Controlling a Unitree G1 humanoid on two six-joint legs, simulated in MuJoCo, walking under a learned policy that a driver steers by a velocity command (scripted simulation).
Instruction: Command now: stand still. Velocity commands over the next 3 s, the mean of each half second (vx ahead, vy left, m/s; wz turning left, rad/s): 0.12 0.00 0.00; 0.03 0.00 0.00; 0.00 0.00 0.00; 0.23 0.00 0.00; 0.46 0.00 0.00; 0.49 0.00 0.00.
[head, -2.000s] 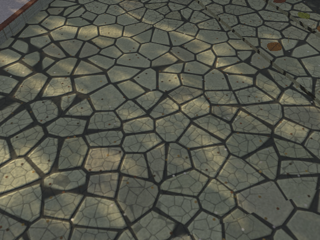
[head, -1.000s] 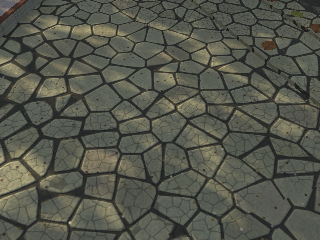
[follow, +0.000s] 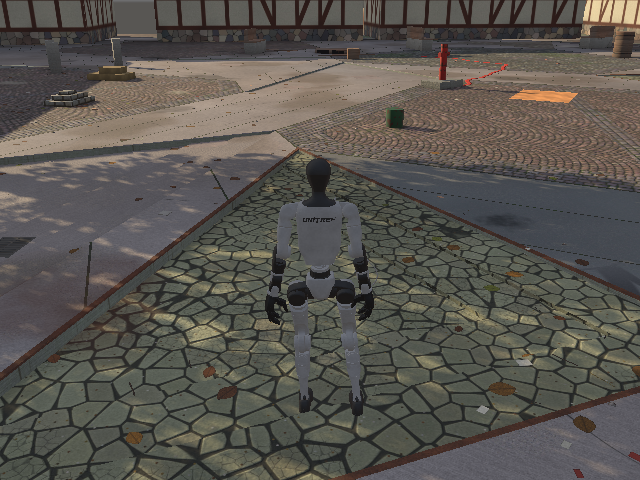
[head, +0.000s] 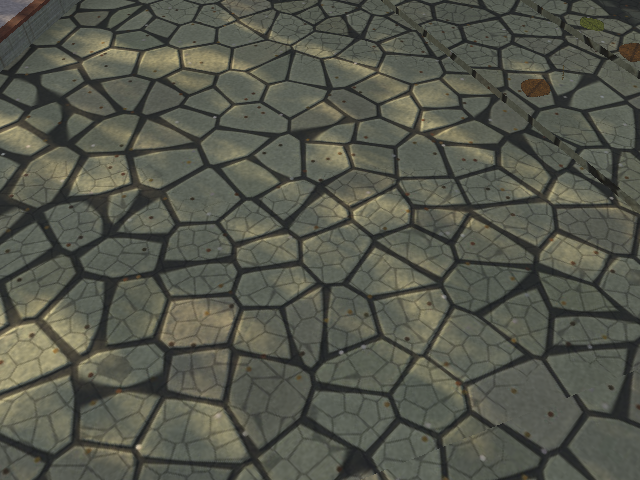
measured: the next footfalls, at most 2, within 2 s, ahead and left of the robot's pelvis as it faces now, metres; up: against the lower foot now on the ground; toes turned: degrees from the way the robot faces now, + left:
right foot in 0.40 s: +0.09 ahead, -0.16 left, +0.01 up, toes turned -4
left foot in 0.70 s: +0.13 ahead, +0.06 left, +0.00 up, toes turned +0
